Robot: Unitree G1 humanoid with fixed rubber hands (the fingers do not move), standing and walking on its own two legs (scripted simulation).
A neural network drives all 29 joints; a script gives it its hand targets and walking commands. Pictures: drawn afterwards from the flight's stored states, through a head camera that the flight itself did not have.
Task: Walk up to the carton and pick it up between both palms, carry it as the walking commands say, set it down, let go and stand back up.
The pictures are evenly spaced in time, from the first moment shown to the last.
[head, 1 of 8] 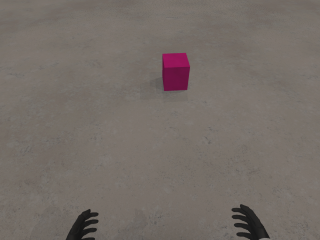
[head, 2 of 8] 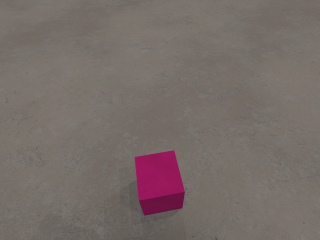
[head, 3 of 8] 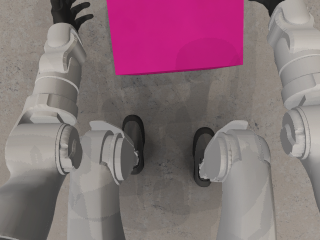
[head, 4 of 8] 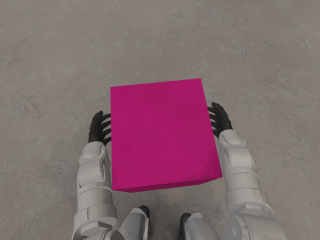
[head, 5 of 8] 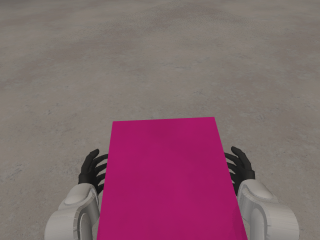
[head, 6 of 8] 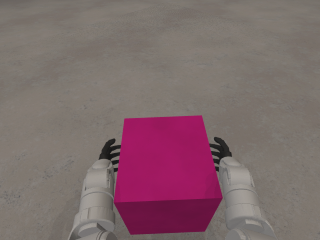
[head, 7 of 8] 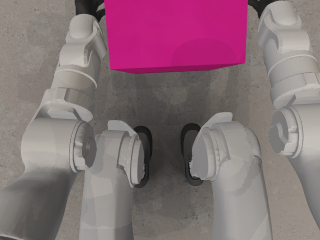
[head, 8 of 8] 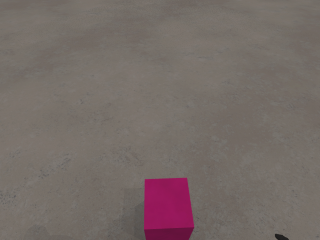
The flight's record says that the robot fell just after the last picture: no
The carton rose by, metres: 0.66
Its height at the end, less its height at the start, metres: +0.00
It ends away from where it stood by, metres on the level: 0.69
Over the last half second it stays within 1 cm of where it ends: yes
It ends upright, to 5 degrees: yes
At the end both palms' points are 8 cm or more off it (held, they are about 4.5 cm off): yes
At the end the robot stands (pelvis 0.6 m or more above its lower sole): yes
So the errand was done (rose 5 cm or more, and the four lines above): yes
